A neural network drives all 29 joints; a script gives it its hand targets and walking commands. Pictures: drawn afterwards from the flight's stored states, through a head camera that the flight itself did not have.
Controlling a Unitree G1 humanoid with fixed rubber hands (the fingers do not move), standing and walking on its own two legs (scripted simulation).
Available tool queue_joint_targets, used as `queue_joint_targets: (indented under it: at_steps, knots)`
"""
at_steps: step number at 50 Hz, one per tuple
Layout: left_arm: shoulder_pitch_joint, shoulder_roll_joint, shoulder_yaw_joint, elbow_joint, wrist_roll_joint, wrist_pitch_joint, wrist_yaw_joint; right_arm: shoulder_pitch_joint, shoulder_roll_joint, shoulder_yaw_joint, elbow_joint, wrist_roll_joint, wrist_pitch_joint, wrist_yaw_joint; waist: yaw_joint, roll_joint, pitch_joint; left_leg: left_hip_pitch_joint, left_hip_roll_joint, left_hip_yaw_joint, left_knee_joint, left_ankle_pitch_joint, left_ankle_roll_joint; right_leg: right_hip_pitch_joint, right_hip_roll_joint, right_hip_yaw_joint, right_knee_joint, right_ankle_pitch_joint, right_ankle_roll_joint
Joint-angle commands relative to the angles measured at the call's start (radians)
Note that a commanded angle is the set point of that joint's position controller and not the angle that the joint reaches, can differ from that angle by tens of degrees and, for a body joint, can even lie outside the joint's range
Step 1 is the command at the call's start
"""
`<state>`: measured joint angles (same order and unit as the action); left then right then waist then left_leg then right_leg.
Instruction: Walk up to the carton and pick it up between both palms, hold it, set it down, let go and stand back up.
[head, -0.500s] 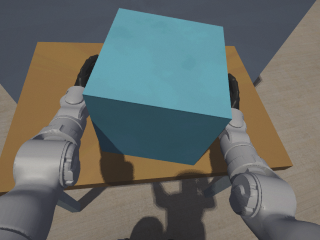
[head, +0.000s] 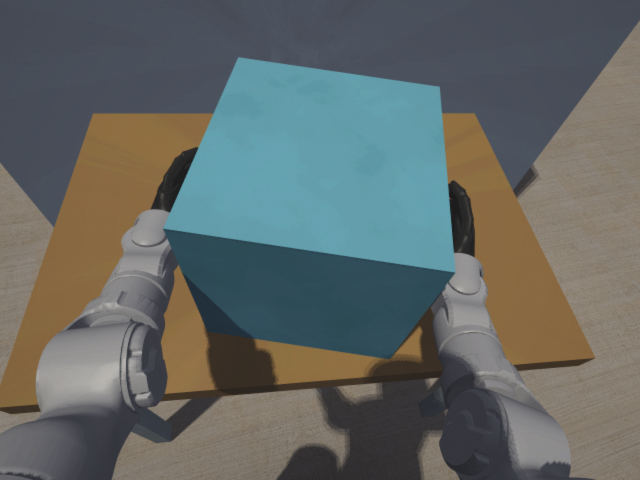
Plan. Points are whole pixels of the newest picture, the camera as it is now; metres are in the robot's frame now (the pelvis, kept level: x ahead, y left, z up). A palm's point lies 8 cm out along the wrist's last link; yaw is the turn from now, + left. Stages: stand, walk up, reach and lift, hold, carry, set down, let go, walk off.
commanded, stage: reach and lift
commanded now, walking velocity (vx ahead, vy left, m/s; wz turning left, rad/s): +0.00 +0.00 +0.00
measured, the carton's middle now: (317, 215) +0.45 +0.01 +0.02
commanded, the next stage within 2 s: none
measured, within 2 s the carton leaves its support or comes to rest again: leaves its support in 0.80 s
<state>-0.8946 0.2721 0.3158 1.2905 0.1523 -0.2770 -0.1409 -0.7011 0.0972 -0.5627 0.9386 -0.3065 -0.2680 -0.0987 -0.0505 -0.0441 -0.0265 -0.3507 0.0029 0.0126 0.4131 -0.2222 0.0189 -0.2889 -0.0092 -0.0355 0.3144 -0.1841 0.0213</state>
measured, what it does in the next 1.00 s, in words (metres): stands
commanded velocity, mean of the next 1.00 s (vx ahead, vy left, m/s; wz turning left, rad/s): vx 0.00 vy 0.00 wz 0.00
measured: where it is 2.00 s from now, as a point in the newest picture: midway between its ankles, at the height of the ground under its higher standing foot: outside the picture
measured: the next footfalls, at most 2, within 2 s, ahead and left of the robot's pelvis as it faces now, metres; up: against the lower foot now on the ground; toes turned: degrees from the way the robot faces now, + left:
none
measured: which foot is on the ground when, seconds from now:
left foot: down 0.00-1.00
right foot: down 0.00-1.00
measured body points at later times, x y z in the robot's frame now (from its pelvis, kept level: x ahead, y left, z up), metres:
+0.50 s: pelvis +0.00 -0.01 +0.00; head +0.06 +0.03 +0.45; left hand +0.44 +0.20 +0.06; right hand +0.40 -0.17 +0.06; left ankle -0.02 +0.10 -0.74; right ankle -0.03 -0.13 -0.74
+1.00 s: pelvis -0.01 +0.00 +0.00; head +0.03 +0.01 +0.45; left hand +0.43 +0.18 +0.08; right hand +0.38 -0.19 +0.06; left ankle -0.02 +0.10 -0.74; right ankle -0.03 -0.13 -0.74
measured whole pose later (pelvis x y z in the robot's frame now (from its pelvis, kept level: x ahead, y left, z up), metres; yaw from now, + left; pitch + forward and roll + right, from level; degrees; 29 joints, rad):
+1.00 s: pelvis -0.01 +0.00 +0.00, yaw +0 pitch +8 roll -1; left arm -0.82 0.23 0.11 1.16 -0.01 -0.18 -0.06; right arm -0.61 -0.01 -0.32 0.91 -0.06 -0.23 -0.14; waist -0.03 0.00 -0.06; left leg -0.32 0.01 0.03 0.36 -0.18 0.02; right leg -0.26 -0.01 -0.04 0.26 -0.14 0.02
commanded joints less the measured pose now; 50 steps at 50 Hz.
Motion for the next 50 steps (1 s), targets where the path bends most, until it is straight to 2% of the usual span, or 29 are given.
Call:
queue_joint_targets:
  at_steps: [1,2,8,11,13,19,23,25,27,31,32,33,35,37,38,39,42,45,50]
  knots:
    - [-0.492,-0.544,-0.141,-0.119,0.057,-0.010,-0.097,-0.426,0.492,0.341,0.038,-0.052,-0.039,0.106,-0.006,0.146,-0.484,0.263,0.010,0.055,0.023,0.652,-0.112,0.226,0.019,-0.047,0.047,0.471,-0.006]
    - [-0.488,-0.553,-0.148,-0.135,0.058,-0.008,-0.095,-0.434,0.494,0.347,0.021,-0.045,-0.046,0.105,0.003,0.154,-0.503,0.264,0.009,0.057,0.021,0.654,-0.113,0.226,0.019,-0.049,0.046,0.464,-0.007]
    - [-0.496,-0.572,-0.165,-0.186,0.064,0.006,-0.080,-0.434,0.495,0.357,0.007,-0.036,-0.058,0.101,0.008,0.182,-0.548,0.279,0.008,0.060,0.020,0.662,-0.121,0.225,0.021,-0.055,0.037,0.458,-0.015]
    - [-0.490,-0.578,-0.172,-0.196,0.065,0.005,-0.075,-0.444,0.493,0.367,-0.016,-0.036,-0.073,0.098,0.007,0.175,-0.567,0.275,0.006,0.066,0.015,0.651,-0.121,0.248,0.019,-0.052,0.030,0.472,-0.015]
    - [-0.515,-0.596,-0.203,-0.239,0.053,-0.012,-0.066,-0.465,0.495,0.377,-0.032,-0.034,-0.101,0.096,0.005,0.180,-0.621,0.293,0.011,0.063,0.021,0.691,-0.129,0.247,0.024,-0.058,0.037,0.506,-0.014]
    - [-0.541,-0.605,-0.241,-0.261,0.038,-0.046,-0.048,-0.492,0.496,0.400,-0.006,-0.032,-0.153,0.090,0.010,0.176,-0.637,0.297,0.014,0.061,0.016,0.731,-0.136,0.282,0.021,-0.056,0.028,0.557,-0.015]
    - [-0.525,-0.580,-0.238,-0.242,0.038,-0.029,-0.047,-0.477,0.475,0.414,0.031,-0.003,-0.131,0.086,0.017,0.167,-0.560,0.313,0.012,0.061,-0.005,0.676,-0.125,0.271,0.018,-0.048,-0.001,0.481,-0.015]
    - [-0.526,-0.605,-0.264,-0.280,0.025,-0.019,-0.038,-0.491,0.462,0.430,0.010,0.021,-0.127,0.088,0.020,0.191,-0.577,0.347,0.016,0.056,-0.005,0.697,-0.136,0.259,0.027,-0.051,-0.007,0.467,-0.023]
    - [-0.523,-0.602,-0.266,-0.265,0.016,-0.006,-0.039,-0.501,0.455,0.433,-0.006,0.032,-0.114,0.087,0.021,0.175,-0.573,0.337,0.011,0.065,-0.011,0.657,-0.127,0.248,0.024,-0.045,-0.022,0.433,-0.023]
    - [-0.524,-0.617,-0.299,-0.287,-0.016,0.010,-0.036,-0.512,0.459,0.464,-0.055,0.056,-0.086,0.084,0.007,0.150,-0.622,0.321,0.005,0.063,-0.018,0.612,-0.114,0.273,0.024,-0.037,-0.015,0.448,-0.016]
    - [-0.547,-0.635,-0.322,-0.324,-0.034,0.003,-0.032,-0.540,0.459,0.479,-0.083,0.063,-0.093,0.085,0.010,0.157,-0.673,0.324,0.008,0.060,-0.014,0.636,-0.119,0.275,0.027,-0.042,-0.004,0.474,-0.018]
    - [-0.569,-0.641,-0.343,-0.338,-0.049,-0.005,-0.029,-0.544,0.468,0.487,-0.087,0.065,-0.096,0.085,0.000,0.161,-0.691,0.327,0.008,0.058,-0.008,0.649,-0.124,0.279,0.027,-0.040,-0.001,0.483,-0.019]
    - [-0.630,-0.656,-0.370,-0.366,-0.081,-0.037,-0.023,-0.588,0.491,0.509,-0.129,0.062,-0.110,0.086,-0.002,0.145,-0.769,0.293,0.004,0.059,-0.007,0.627,-0.118,0.297,0.022,-0.033,0.013,0.516,-0.016]
    - [-0.627,-0.646,-0.371,-0.340,-0.087,-0.049,-0.021,-0.576,0.513,0.543,-0.105,0.074,-0.095,0.088,0.009,0.137,-0.753,0.264,0.001,0.053,-0.010,0.606,-0.105,0.336,0.014,-0.019,0.028,0.548,-0.011]
    - [-0.629,-0.655,-0.388,-0.361,-0.097,-0.053,-0.019,-0.580,0.510,0.558,-0.118,0.086,-0.095,0.089,0.005,0.142,-0.768,0.268,0.004,0.048,-0.010,0.623,-0.108,0.343,0.015,-0.018,0.036,0.568,-0.012]
    - [-0.629,-0.647,-0.380,-0.334,-0.096,-0.052,-0.023,-0.584,0.512,0.562,-0.106,0.085,-0.089,0.087,0.001,0.130,-0.743,0.251,0.001,0.048,-0.011,0.603,-0.101,0.346,0.010,-0.011,0.034,0.568,-0.010]
    - [-0.552,-0.637,-0.370,-0.310,-0.101,-0.017,-0.032,-0.569,0.504,0.616,-0.118,0.140,-0.045,0.087,0.021,0.111,-0.664,0.228,-0.002,0.037,-0.025,0.583,-0.082,0.391,0.009,0.002,0.039,0.578,-0.006]
    - [-0.548,-0.671,-0.397,-0.353,-0.138,0.005,-0.031,-0.614,0.497,0.674,-0.198,0.191,-0.023,0.094,0.040,0.110,-0.677,0.219,-0.003,0.030,-0.021,0.605,-0.080,0.397,0.015,0.007,0.047,0.581,-0.011]
    - [-0.591,-0.723,-0.468,-0.461,-0.204,0.024,-0.008,-0.668,0.523,0.766,-0.319,0.258,0.026,0.105,0.051,0.099,-0.740,0.255,0.001,0.011,0.000,0.637,-0.078,0.348,0.032,0.016,0.048,0.521,-0.021]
